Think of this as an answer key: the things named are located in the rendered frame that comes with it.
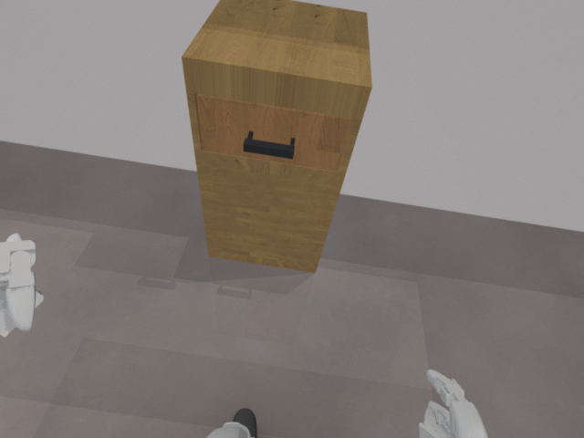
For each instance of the handle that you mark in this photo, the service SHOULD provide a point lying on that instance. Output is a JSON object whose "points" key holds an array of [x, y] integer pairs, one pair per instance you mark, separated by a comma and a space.
{"points": [[269, 148]]}

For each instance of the drawer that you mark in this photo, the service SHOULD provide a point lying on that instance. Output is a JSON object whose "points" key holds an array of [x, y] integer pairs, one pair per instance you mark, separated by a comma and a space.
{"points": [[319, 138]]}

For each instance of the robot left foot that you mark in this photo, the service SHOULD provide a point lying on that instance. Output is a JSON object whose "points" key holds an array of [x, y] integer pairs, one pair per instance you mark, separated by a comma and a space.
{"points": [[247, 418]]}

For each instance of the right robot hand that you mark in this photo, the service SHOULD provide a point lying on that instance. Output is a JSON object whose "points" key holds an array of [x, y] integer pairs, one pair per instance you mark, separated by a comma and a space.
{"points": [[461, 421]]}

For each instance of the cabinet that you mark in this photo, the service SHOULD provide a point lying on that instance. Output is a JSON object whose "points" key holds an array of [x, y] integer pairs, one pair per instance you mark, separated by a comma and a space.
{"points": [[287, 54]]}

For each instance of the robot left shin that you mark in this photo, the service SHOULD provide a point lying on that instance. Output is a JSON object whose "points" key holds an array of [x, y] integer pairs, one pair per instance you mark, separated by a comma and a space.
{"points": [[236, 424]]}

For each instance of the left robot hand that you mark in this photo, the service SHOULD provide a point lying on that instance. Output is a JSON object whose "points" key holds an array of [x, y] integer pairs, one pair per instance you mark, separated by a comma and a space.
{"points": [[19, 298]]}

